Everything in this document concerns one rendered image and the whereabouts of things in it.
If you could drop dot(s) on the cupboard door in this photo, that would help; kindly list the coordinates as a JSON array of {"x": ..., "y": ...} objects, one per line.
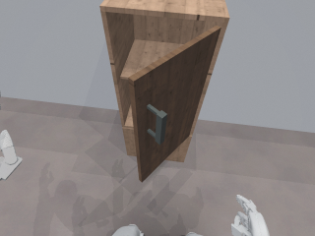
[{"x": 173, "y": 84}]

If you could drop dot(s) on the handle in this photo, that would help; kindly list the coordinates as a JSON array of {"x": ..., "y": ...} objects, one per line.
[{"x": 161, "y": 119}]

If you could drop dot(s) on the left robot hand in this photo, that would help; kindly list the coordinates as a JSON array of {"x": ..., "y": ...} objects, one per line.
[{"x": 10, "y": 161}]

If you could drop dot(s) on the right robot hand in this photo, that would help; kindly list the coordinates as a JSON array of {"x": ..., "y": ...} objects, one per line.
[{"x": 254, "y": 222}]

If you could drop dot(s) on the robot left thigh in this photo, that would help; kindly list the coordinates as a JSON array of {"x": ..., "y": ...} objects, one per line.
[{"x": 128, "y": 231}]

